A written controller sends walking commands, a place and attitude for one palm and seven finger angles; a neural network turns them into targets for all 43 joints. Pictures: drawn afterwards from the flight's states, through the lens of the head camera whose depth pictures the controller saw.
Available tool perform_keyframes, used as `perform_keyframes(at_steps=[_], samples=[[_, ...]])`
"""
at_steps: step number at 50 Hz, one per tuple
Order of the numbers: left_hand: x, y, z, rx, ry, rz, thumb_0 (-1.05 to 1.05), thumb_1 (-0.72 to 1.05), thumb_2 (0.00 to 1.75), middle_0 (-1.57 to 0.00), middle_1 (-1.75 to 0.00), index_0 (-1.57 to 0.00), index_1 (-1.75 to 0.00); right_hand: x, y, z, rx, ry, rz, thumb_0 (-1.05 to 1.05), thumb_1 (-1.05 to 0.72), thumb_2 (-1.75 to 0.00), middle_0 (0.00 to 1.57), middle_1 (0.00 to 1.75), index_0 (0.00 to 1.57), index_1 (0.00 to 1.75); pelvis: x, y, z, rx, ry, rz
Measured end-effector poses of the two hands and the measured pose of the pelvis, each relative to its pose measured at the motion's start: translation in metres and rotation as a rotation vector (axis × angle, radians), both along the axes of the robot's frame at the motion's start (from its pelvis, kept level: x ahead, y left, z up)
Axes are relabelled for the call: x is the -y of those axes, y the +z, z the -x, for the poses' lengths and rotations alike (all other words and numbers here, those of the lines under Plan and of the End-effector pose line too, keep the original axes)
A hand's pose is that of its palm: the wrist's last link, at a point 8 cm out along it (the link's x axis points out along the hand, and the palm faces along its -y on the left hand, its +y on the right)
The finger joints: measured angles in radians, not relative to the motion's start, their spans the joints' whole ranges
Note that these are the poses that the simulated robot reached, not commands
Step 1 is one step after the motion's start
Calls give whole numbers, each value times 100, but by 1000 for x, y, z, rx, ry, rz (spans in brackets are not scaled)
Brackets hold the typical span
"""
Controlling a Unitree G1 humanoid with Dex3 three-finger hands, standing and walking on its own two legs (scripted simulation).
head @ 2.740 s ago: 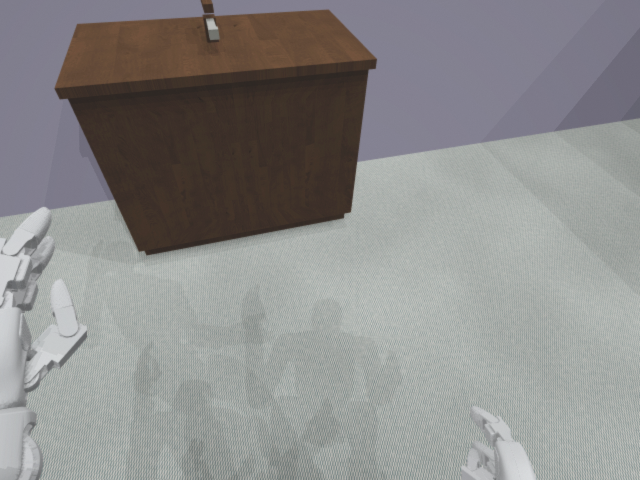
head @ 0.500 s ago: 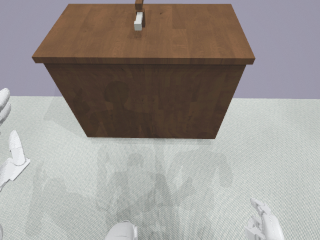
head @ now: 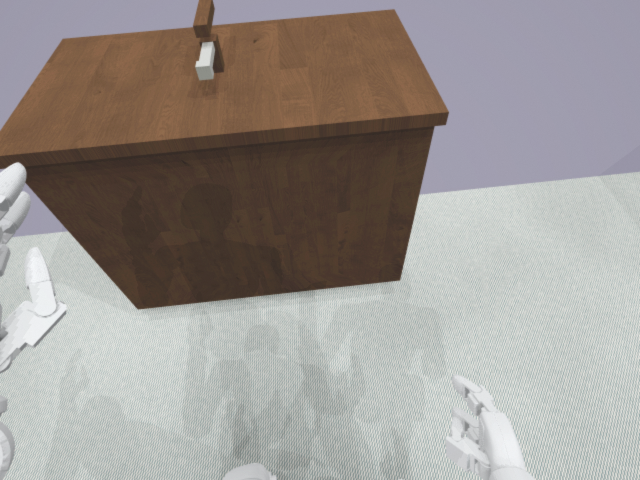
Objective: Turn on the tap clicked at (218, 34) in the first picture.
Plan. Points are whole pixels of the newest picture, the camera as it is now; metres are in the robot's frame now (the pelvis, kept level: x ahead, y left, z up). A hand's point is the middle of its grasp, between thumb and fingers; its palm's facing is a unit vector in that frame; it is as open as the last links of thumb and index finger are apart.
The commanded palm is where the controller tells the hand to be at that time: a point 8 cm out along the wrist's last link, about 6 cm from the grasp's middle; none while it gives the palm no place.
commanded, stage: turn to face it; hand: left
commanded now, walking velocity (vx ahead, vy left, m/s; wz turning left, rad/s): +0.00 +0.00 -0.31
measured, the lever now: (204, 70) +0.81 +0.31 +0.08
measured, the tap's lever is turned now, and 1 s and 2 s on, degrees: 0 0 0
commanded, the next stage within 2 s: take the last steps up to it in 0.20 s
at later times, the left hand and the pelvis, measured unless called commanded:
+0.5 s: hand (61, 334) +0.19 +0.22 +0.20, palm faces +0.35 -0.85 -0.39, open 7.4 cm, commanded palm +0.15 +0.25 +0.20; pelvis -0.04 -0.01 +0.02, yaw -7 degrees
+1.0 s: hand (94, 291) +0.24 +0.22 +0.19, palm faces +0.32 -0.86 -0.40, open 7.4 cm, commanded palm +0.19 +0.26 +0.20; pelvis +0.00 +0.00 +0.01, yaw -7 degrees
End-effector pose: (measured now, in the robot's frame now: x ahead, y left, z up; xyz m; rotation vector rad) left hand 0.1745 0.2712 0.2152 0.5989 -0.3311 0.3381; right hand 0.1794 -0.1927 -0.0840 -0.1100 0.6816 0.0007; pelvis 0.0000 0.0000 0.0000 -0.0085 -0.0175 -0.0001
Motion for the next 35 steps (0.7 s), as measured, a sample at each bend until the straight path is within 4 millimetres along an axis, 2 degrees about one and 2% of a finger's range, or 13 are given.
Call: perform_keyframes(at_steps=[3, 7, 11, 14, 18, 22, 27, 31, 35], samples=[[10, -4, -6, -33, 7, 29, 1, 88, 90, -21, -30, -21, -30, 35, -9, 20, -76, -68, 47, 1, -90, -90, 21, 30, 20, 30, 7, 4, 3, -9, -33, -24], [21, -7, -14, -69, -17, 51, 1, 88, 90, -22, -30, -21, -30, 73, -2, 49, -128, -170, 105, 1, -90, -90, 21, 30, 20, 30, 13, 12, 8, -20, -65, -39], [33, -4, -16, -49, -83, 56, 1, 88, 90, -22, -30, -21, -30, 96, 11, 75, -131, -242, 158, 1, -90, -90, 20, 30, 20, 30, 18, 16, 15, -26, -84, -40], [38, 2, -11, -2, -137, 51, 1, 88, 90, -22, -30, -21, -30, 105, 22, 90, -117, -271, 190, 1, -90, -90, 20, 30, 20, 30, 18, 15, 22, -29, -100, -35], [34, 5, 3, 61, -178, 53, 1, 88, 90, -22, -30, -21, -30, 103, 31, 104, -85, -289, 217, 1, -90, -90, 20, 30, 20, 30, 12, 12, 32, -26, -114, -12], [22, 3, 17, 82, -152, 82, 1, 88, 90, -22, -30, -21, -30, 87, 37, 116, -58, -298, 197, 1, -90, -90, 20, 30, 20, 30, 8, 16, 39, 2, -135, -12], [12, -4, 24, 39, -65, 108, 1, 88, 90, -21, -30, -21, -30, 62, 28, 120, -44, -274, 113, 1, -90, -90, 20, 30, 20, 30, 10, 20, 40, 5, -124, 24], [25, -16, 22, 3, -40, 119, 1, 89, 90, -21, -30, -20, -30, 52, 9, 117, -56, -233, 59, 1, -90, -90, 21, 30, 20, 30, 19, 13, 43, 4, -138, 7], [47, -22, 14, -6, -79, 140, 1, 89, 90, -21, -30, -20, -30, 57, -6, 118, -112, -196, 52, 1, -90, -90, 21, 30, 20, 30, 27, 8, 48, 11, -109, 7]])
